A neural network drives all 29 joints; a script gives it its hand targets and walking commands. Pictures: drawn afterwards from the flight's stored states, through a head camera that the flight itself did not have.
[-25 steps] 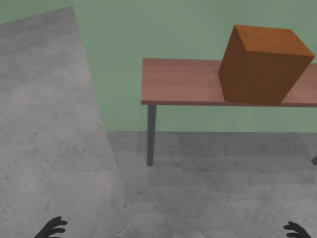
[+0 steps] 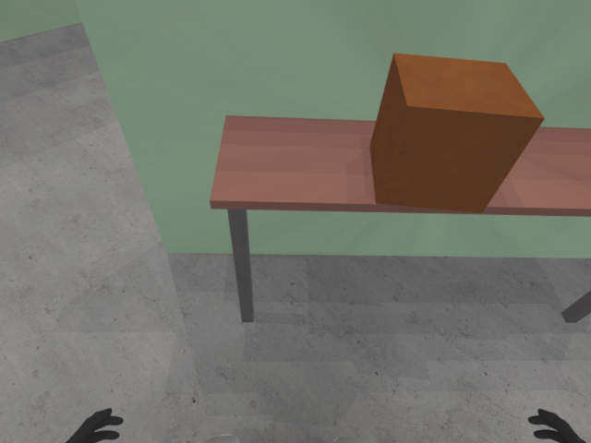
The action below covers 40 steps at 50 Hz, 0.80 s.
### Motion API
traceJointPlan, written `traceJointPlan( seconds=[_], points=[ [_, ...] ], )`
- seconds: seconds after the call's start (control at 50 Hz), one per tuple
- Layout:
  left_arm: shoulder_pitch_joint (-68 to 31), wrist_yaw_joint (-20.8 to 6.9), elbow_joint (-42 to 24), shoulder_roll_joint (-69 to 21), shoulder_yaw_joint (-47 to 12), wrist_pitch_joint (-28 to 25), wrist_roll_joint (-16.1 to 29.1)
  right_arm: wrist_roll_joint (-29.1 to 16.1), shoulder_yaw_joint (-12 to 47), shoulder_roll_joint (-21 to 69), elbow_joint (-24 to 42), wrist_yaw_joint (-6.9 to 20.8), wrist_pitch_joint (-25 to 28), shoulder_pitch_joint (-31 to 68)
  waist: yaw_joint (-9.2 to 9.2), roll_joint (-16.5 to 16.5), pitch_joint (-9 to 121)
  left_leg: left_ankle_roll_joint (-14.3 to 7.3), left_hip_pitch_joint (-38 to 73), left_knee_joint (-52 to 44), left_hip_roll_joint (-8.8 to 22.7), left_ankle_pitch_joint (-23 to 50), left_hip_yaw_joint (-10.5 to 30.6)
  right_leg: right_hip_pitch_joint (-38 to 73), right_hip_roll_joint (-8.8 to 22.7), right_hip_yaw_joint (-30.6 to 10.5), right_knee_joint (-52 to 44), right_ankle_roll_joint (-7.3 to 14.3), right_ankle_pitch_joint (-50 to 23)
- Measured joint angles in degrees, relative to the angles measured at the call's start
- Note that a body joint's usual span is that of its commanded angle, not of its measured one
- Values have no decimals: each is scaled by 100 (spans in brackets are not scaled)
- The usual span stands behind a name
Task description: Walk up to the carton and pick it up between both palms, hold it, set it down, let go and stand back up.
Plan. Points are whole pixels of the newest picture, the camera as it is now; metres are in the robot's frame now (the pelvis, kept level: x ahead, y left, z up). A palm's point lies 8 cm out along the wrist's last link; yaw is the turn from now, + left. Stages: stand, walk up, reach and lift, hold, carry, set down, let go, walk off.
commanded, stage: walk up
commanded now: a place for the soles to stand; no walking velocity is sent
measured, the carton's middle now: (439, 135) +0.70 -0.31 +0.03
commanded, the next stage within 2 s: none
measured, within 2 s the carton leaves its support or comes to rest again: neither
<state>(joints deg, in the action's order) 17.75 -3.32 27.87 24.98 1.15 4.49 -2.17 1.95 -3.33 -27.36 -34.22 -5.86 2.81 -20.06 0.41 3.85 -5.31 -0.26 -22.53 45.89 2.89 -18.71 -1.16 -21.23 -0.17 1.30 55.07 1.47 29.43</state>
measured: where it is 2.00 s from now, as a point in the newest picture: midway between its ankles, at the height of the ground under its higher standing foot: outside the picture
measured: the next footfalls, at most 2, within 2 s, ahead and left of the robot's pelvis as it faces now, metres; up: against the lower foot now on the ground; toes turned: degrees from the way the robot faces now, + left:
right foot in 0.20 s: +0.09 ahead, -0.22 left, +0.00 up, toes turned -3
left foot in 0.48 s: +0.14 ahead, +0.02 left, +0.00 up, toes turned +2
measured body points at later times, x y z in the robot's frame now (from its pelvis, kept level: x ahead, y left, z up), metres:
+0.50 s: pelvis +0.04 -0.12 +0.00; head +0.06 -0.10 +0.45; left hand +0.16 +0.18 -0.09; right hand +0.16 -0.47 -0.04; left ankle +0.10 +0.02 -0.71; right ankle +0.05 -0.22 -0.70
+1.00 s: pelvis +0.08 -0.25 +0.01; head +0.10 -0.23 +0.45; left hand +0.19 +0.06 -0.08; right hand +0.20 -0.59 -0.04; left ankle +0.12 -0.10 -0.68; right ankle +0.10 -0.34 -0.70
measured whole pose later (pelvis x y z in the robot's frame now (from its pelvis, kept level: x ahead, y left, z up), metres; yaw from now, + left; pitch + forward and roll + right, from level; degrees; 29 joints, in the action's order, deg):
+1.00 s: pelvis +0.08 -0.25 +0.01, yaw +2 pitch -4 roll +1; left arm 18.9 -2.8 27.2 25.8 1.4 4.2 -2.2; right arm 1.8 -3.5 -27.7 -34.1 -5.3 2.0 -19.3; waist 0.6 3.6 -6.3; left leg -0.7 -24.4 52.2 1.2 -29.1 0.9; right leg -18.9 1.1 3.5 46.1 2.1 23.4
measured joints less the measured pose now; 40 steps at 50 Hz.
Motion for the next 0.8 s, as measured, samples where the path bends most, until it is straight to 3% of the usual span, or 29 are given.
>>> traceJointPlan(
  seconds=[0.06,0.12,0.18,0.22,0.26,0.32,0.38,0.44,0.48,0.52,0.62,0.68,0.74,0.78,0.8],
  points=[
    [-55,-1,-73,20,3,27,0,0,1,-7,2,-33,12,0,3,10,3,-7,43,-1,173,-177,3,-415,7,-251,836,-73,51],
    [-135,-33,-77,43,2,28,1,0,2,-6,2,-38,38,-1,7,19,8,-7,89,-1,385,-239,11,-572,108,-419,850,-83,54],
    [-176,-77,-80,48,3,28,1,0,3,-15,4,-38,43,-2,12,25,47,-7,98,8,572,-314,15,-500,261,-441,132,-83,-36],
    [-144,-83,-73,59,15,0,1,0,-3,-36,-4,-31,9,0,10,19,10,-10,66,273,683,-582,83,-288,239,-407,-507,-127,-585],
    [-125,-83,-42,39,16,-25,1,0,-3,-5,-6,-23,-106,4,18,8,-44,-10,-92,978,511,-1230,295,-259,201,-281,-249,-162,-543],
    [39,-50,-40,32,16,-49,0,-2,-3,-2,1,-19,-128,64,29,-19,-41,-9,-340,1662,45,-1315,386,-41,199,-145,-461,-91,-465],
    [133,21,-40,31,14,-49,0,-2,-3,-4,3,-10,-108,63,24,-49,-57,-8,-406,1664,-110,-1370,302,218,147,38,-797,10,-561],
    [133,32,-41,28,13,-48,0,-5,-4,-9,7,-10,-51,60,17,-52,-50,-8,-345,1025,-112,-1223,141,269,100,187,-915,77,-575],
    [115,32,-44,28,12,-48,0,-6,-4,-13,8,-10,-11,59,16,-60,-48,-23,-58,42,-111,-510,87,261,67,277,-861,86,-516],
    [84,32,-41,27,14,-40,0,-6,-4,-16,-1,-11,5,62,18,-6,-98,-10,9,-94,-107,149,95,160,61,252,-475,74,-329],
    [-46,16,-103,59,18,47,0,-6,-3,-19,3,-50,-5,35,19,54,-86,-27,70,-27,115,-158,129,-450,66,-240,888,-73,8],
    [-121,-42,-105,81,18,47,1,-6,-3,-22,3,-50,28,35,23,64,-76,-27,83,-27,322,-202,171,-532,197,-394,753,-74,11],
    [-110,-84,-109,90,21,41,1,-6,-3,-41,3,-44,25,33,29,70,-51,-27,74,25,519,-302,179,-328,324,-412,-289,-74,-171],
    [-88,-84,-83,92,28,4,1,-6,-17,-50,-7,-20,-52,38,26,30,-119,-49,22,427,592,-750,316,-229,244,-320,-433,-159,-635],
    [-82,-84,-68,88,29,-9,1,-6,-17,-29,-6,-17,-112,40,30,28,-129,-50,-58,761,476,-1075,412,-218,233,-268,-322,-178,-597]
  ],
)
